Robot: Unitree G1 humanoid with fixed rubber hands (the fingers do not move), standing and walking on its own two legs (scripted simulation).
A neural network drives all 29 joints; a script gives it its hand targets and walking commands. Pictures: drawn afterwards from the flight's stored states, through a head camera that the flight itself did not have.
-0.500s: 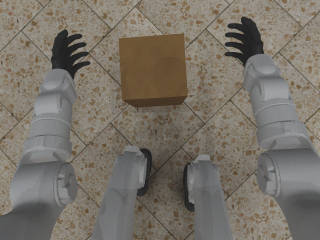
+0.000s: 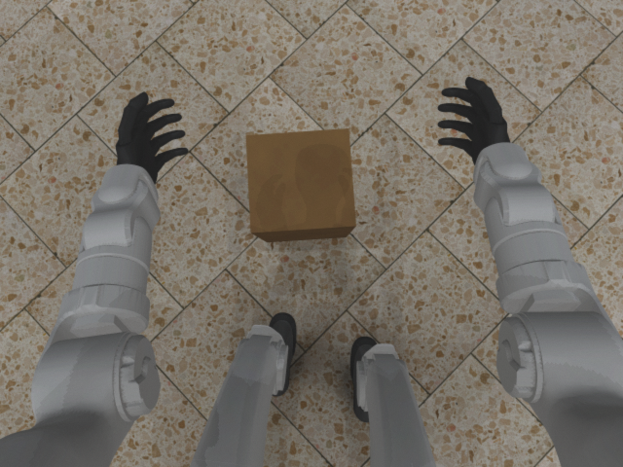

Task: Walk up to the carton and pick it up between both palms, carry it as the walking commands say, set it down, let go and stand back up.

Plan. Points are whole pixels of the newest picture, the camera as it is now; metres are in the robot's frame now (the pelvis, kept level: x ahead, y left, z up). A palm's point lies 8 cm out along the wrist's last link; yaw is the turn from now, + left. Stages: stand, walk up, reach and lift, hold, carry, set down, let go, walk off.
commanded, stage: let go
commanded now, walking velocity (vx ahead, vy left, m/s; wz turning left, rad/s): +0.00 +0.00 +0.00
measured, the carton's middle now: (302, 193) +0.51 +0.08 -0.52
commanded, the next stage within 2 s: stand in 1.24 s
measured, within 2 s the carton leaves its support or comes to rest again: neither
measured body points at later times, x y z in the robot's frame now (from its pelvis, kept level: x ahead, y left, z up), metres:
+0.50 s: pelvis +0.05 +0.00 +0.09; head +0.16 -0.01 +0.52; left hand +0.30 +0.25 +0.02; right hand +0.36 -0.21 +0.00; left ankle +0.08 +0.10 -0.61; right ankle +0.04 -0.13 -0.61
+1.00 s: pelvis +0.09 -0.02 +0.12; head +0.11 -0.03 +0.57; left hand +0.24 +0.23 +0.06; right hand +0.28 -0.25 +0.04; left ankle +0.08 +0.10 -0.61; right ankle +0.04 -0.13 -0.61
